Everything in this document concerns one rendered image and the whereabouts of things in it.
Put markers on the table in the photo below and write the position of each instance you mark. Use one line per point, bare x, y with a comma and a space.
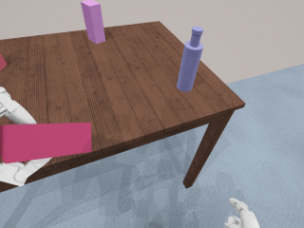
125, 86

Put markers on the left robot hand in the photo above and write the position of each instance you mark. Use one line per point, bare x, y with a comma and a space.
15, 172

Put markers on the sponge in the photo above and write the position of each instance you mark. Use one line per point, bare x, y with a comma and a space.
36, 141

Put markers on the right robot hand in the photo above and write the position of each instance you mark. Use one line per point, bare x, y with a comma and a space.
247, 218

